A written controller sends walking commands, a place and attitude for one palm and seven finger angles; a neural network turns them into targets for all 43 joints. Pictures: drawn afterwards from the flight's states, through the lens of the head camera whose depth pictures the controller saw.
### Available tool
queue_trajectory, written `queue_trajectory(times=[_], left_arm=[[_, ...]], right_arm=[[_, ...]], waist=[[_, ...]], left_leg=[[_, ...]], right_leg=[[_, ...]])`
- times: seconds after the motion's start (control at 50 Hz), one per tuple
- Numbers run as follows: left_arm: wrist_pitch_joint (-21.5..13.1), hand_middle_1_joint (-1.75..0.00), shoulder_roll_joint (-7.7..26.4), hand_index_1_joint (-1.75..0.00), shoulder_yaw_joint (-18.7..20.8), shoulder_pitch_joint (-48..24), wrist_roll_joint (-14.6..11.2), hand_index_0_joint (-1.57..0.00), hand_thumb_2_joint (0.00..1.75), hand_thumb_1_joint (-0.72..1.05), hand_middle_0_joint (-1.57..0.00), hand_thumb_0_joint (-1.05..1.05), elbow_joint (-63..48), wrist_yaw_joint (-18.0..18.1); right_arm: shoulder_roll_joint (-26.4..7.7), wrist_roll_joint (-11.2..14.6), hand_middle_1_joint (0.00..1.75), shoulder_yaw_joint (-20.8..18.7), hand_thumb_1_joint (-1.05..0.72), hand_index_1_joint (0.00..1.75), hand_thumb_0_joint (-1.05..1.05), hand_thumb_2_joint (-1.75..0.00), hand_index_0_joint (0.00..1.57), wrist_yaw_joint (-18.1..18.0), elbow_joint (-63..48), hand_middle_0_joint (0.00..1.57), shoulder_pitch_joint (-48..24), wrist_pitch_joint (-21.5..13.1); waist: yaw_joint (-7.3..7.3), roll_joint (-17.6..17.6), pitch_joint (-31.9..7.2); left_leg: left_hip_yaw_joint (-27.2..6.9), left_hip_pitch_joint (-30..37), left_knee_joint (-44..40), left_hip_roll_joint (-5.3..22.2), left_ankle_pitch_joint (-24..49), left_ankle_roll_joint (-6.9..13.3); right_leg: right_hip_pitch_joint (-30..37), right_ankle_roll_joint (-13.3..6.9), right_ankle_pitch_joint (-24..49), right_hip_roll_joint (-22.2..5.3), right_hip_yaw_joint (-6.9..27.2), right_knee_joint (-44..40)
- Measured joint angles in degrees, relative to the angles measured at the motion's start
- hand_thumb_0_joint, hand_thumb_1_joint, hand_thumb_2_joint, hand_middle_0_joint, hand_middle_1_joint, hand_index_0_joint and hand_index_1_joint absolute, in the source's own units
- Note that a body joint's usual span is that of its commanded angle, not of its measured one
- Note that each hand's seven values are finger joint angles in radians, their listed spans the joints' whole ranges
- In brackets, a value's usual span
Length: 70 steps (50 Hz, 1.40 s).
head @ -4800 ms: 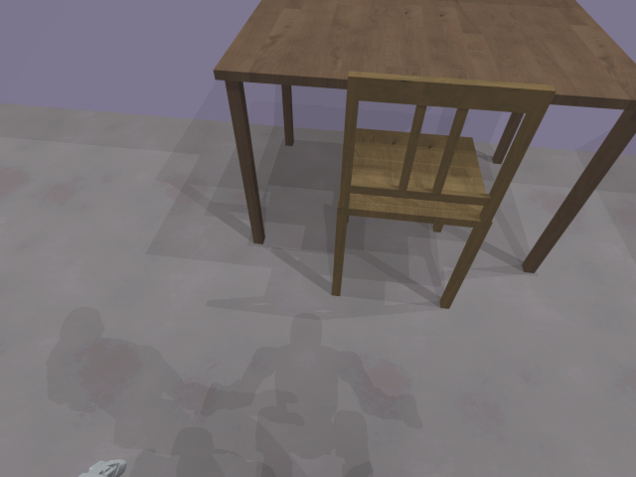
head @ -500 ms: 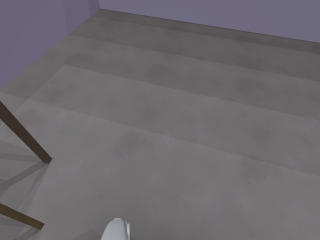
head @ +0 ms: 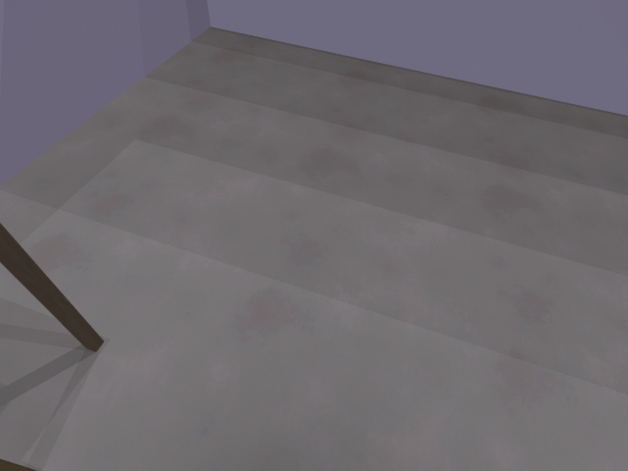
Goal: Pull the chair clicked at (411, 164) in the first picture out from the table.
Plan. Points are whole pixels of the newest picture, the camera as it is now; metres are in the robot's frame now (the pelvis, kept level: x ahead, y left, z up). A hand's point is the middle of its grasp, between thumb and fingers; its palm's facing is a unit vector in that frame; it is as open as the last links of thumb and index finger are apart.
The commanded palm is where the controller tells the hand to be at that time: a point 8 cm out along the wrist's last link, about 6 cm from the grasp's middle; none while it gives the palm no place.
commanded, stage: turn to face it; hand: left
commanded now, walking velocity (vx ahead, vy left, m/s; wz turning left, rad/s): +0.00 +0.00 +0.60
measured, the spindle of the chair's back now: out of the picture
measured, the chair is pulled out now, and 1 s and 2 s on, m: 0.00 0.00 0.00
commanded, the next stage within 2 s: none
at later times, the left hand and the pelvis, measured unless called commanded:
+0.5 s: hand out of the picture +0.02 +0.16 -0.15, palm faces +0.34 -0.90 -0.27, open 7.4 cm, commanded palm none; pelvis +0.00 -0.05 +0.00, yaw +19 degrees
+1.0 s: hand out of the picture -0.06 +0.20 -0.16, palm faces +0.62 -0.73 -0.29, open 7.4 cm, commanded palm none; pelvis +0.00 -0.03 -0.01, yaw +37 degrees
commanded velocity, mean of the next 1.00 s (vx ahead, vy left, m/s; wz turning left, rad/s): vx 0.00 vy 0.00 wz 0.60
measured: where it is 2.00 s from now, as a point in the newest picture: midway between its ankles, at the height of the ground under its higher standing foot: outside the picture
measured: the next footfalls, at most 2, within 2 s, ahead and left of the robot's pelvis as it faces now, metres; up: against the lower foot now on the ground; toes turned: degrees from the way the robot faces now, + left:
right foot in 0.20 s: +0.05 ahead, -0.14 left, +0.00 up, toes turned +5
left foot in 0.64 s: -0.02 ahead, +0.11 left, +0.00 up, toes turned +32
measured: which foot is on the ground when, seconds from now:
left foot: down 0.00-0.20, up 0.22-0.62, down 0.64-1.00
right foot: up 0.00-0.18, down 0.20-0.64, up 0.66-1.00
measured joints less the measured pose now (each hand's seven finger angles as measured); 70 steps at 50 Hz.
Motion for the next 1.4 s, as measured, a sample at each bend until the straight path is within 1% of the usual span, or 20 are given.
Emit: queue_trajectory(times=[0.1,0.18,0.22,0.26,0.32,0.36,0.5,0.58,0.64,0.7,0.74,0.8,0.94,1.0,1.04,1.1,1.16,1.2,1.3,1.4], left_arm=[[0.29,-0.29,-0.41,-0.30,0.48,-3.40,-0.32,-0.20,0.90,0.91,-0.20,0.01,-2.42,0.14],[-0.57,-0.29,-0.48,-0.30,0.31,-5.22,-0.76,-0.20,0.90,0.91,-0.20,0.01,-4.70,0.25],[-1.36,-0.29,-0.88,-0.30,0.11,-5.52,-0.39,-0.20,0.90,0.91,-0.20,0.01,-5.43,0.48],[-1.54,-0.29,-1.22,-0.30,-0.21,-5.29,-0.26,-0.20,0.90,0.91,-0.20,0.00,-5.99,0.54],[-1.44,-0.29,-1.37,-0.30,-0.50,-4.67,-0.15,-0.20,0.90,0.91,-0.20,0.00,-6.34,0.65],[-1.50,-0.29,-1.35,-0.30,-0.64,-4.25,-0.01,-0.20,0.90,0.90,-0.20,0.00,-6.40,0.67],[-1.44,-0.30,-0.67,-0.30,-1.10,-1.39,0.46,-0.20,0.90,0.90,-0.20,0.00,-6.55,0.20],[-0.79,-0.30,0.95,-0.30,-0.53,0.68,0.71,-0.20,0.90,0.90,-0.20,0.00,-5.91,0.04],[-0.20,-0.30,2.72,-0.30,0.27,2.71,0.38,-0.20,0.90,0.90,-0.20,0.01,-5.42,-0.18],[1.57,-0.29,5.05,-0.30,1.26,2.57,0.09,-0.20,0.90,0.90,-0.20,0.01,-4.56,-0.09],[2.25,-0.29,5.80,-0.30,1.74,2.00,0.02,-0.20,0.90,0.91,-0.20,0.01,-4.07,0.10],[2.09,-0.29,6.12,-0.30,1.94,1.10,-0.03,-0.20,0.90,0.91,-0.20,0.01,-4.63,-0.24],[1.54,-0.29,4.39,-0.30,1.07,-1.20,-0.27,-0.20,0.90,0.91,-0.20,0.01,-7.27,-0.51],[0.93,-0.29,3.24,-0.30,0.59,-2.18,-0.54,-0.20,0.90,0.91,-0.20,0.01,-8.37,-0.45],[-0.03,-0.29,2.72,-0.30,0.14,-2.20,-0.59,-0.20,0.90,0.91,-0.20,0.01,-9.44,-0.45],[-1.02,-0.29,0.90,-0.30,-0.78,-2.27,-0.05,-0.20,0.90,0.91,-0.20,0.01,-10.04,-0.20],[-0.78,-0.29,-0.39,-0.30,-1.27,-1.29,0.05,-0.20,0.90,0.90,-0.20,0.01,-10.05,0.05],[-0.80,-0.29,-0.79,-0.30,-1.48,-0.78,0.12,-0.20,0.90,0.90,-0.20,0.01,-9.67,0.17],[-0.96,-0.30,-0.82,-0.30,-1.74,0.08,0.41,-0.20,0.90,0.90,-0.20,0.01,-8.73,0.12],[-0.65,-0.30,0.55,-0.30,-1.15,0.96,0.70,-0.21,0.90,0.90,-0.20,0.01,-7.68,-0.13]], right_arm=[[-1.19,-0.36,0.30,-1.27,-0.92,0.30,-0.01,-0.90,0.21,0.26,0.51,0.21,2.89,0.98],[-1.91,-0.07,0.30,-2.23,-0.91,0.30,0.00,-0.90,0.20,0.46,0.35,0.21,4.63,1.71],[-2.60,0.31,0.30,-2.86,-0.91,0.30,0.00,-0.90,0.20,0.65,0.23,0.21,4.79,2.23],[-3.03,0.03,0.30,-3.43,-0.91,0.30,0.00,-0.90,0.20,0.75,0.12,0.20,4.35,3.00],[-3.59,-0.21,0.30,-3.79,-0.91,0.30,0.00,-0.90,0.20,1.31,-0.48,0.20,3.09,3.50],[-3.81,-0.24,0.30,-3.81,-0.91,0.30,0.00,-0.90,0.20,1.65,-1.16,0.20,1.99,3.56],[-4.69,-0.16,0.30,-3.41,-0.91,0.30,0.00,-0.90,0.20,2.37,-3.27,0.20,-3.78,4.04],[-5.03,0.09,0.30,-2.83,-0.91,0.30,0.00,-0.90,0.20,2.59,-5.11,0.20,-7.16,3.46],[-5.65,0.05,0.30,-2.28,-0.91,0.30,0.00,-0.90,0.20,2.80,-7.28,0.20,-8.20,2.24],[-5.34,0.17,0.30,-1.95,-0.91,0.30,0.00,-0.90,0.20,2.51,-8.42,0.20,-8.87,0.65],[-4.94,0.11,0.30,-1.50,-0.90,0.30,0.00,-0.90,0.20,1.95,-8.64,0.20,-8.30,0.36],[-4.31,0.01,0.30,-1.02,-0.90,0.30,0.00,-0.90,0.20,1.47,-8.28,0.20,-7.25,0.63],[-3.23,-0.16,0.30,-0.95,-0.90,0.30,0.00,-0.90,0.21,1.78,-6.87,0.21,-4.93,1.60],[-3.09,-0.23,0.30,-1.33,-0.90,0.30,0.00,-0.90,0.21,1.85,-6.38,0.21,-3.90,2.11],[-3.18,0.03,0.30,-1.71,-0.90,0.30,0.00,-0.90,0.21,1.90,-6.19,0.21,-2.96,2.48],[-4.05,0.06,0.30,-2.83,-0.90,0.30,0.00,-0.90,0.21,1.85,-5.39,0.21,-2.21,3.28],[-4.73,-0.29,0.30,-3.46,-0.90,0.30,0.01,-0.90,0.20,2.39,-4.53,0.20,-1.61,4.00],[-4.93,-0.37,0.30,-3.54,-0.90,0.30,0.01,-0.90,0.20,2.74,-4.18,0.20,-1.43,4.06],[-4.89,-0.19,0.30,-3.35,-0.90,0.30,0.01,-0.90,0.20,3.02,-3.57,0.20,-1.82,4.42],[-4.71,0.18,0.30,-2.65,-0.90,0.30,0.01,-0.90,0.20,2.98,-3.93,0.20,-3.89,4.00]], waist=[[-2.06,1.36,0.85],[-2.90,2.50,0.84],[-2.79,3.77,0.89],[-3.05,4.10,0.84],[-3.13,3.82,0.97],[-3.05,3.34,1.24],[-0.77,1.71,2.75],[1.03,0.31,3.75],[1.82,-0.43,3.41],[2.23,-1.95,3.96],[2.31,-1.86,3.89],[2.12,-1.37,3.71],[0.64,1.00,2.85],[-0.29,2.28,2.55],[-0.53,2.81,1.97],[-0.90,4.47,2.07],[-1.13,4.50,1.69],[-1.37,4.03,1.71],[-1.08,2.14,2.39],[0.36,0.31,3.48]], left_leg=[[-3.26,-1.71,0.77,-0.63,0.16,-0.91],[-6.11,-4.01,3.86,-1.58,-0.83,-2.49],[-6.71,-6.45,9.78,-1.57,-6.55,-3.66],[-4.72,-10.33,21.71,-1.56,-14.12,-4.77],[-1.29,-14.55,36.47,0.25,-14.09,-6.28],[0.16,-15.40,40.01,1.74,-13.20,-7.13],[1.97,-12.32,32.98,4.39,-13.20,-7.99],[3.74,-7.85,22.74,4.23,-13.73,-7.13],[5.31,-2.25,10.03,3.78,-5.93,-5.57],[4.11,-3.83,12.14,2.43,-8.08,-2.40],[2.73,-3.66,11.58,2.12,-8.00,-1.80],[0.64,-2.26,8.09,1.41,-5.67,-1.94],[-3.93,-1.50,4.69,0.00,-3.00,-2.43],[-6.13,-2.58,6.11,-0.56,-3.27,-3.33],[-7.54,-4.22,8.77,-1.32,-4.31,-4.22],[-6.93,-9.69,23.66,-1.99,-14.80,-4.78],[-3.64,-14.13,38.75,-0.96,-14.24,-5.55],[-1.99,-15.01,42.69,0.50,-12.21,-6.36],[0.39,-12.27,36.51,3.10,-12.79,-7.57],[2.79,-7.14,23.81,3.56,-14.85,-6.88]], right_leg=[[1.08,0.14,-0.38,1.20,-0.04,-5.49],[6.35,-0.30,6.03,2.49,-0.62,-18.44],[7.85,-3.96,8.39,2.82,-2.01,-21.20],[8.66,-5.00,7.47,1.92,-3.67,-20.79],[10.69,-4.99,7.28,0.33,-5.81,-22.08],[11.59,-4.93,7.27,-0.82,-7.17,-22.51],[12.21,-4.06,6.38,-4.28,-11.58,-21.67],[11.28,-2.90,5.16,-6.16,-13.93,-19.38],[9.11,-1.43,2.57,-7.92,-15.78,-13.98],[2.12,0.73,-6.53,-7.04,-9.01,2.43],[-1.60,1.45,-6.27,-5.09,-5.48,10.36],[-4.62,2.08,-1.82,-3.71,-2.78,13.73],[-2.97,2.14,0.19,-1.49,-0.38,1.91],[0.71,1.61,1.27,0.14,-0.46,-6.66],[4.75,0.75,6.04,0.82,-1.01,-15.70],[5.49,-3.40,6.88,0.18,-3.70,-15.54],[7.66,-4.00,6.76,-1.37,-5.84,-17.90],[8.92,-3.85,7.48,-2.30,-7.13,-19.68],[10.42,-3.41,8.08,-4.71,-10.37,-21.63],[9.68,-2.11,7.15,-6.97,-13.32,-19.94]])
